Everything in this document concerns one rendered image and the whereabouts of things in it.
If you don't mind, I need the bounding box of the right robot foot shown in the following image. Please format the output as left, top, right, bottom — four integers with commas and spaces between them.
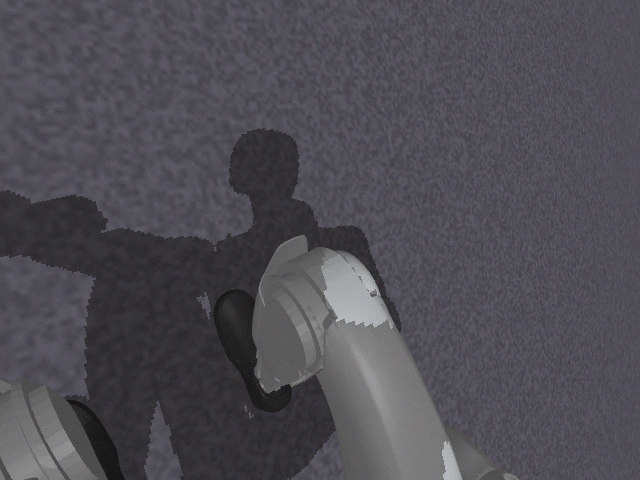
214, 289, 292, 412

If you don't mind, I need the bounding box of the left robot foot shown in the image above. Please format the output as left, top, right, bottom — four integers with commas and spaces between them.
66, 400, 125, 480

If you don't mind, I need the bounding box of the right robot hand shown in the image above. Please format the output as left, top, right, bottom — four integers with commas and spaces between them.
444, 426, 499, 480

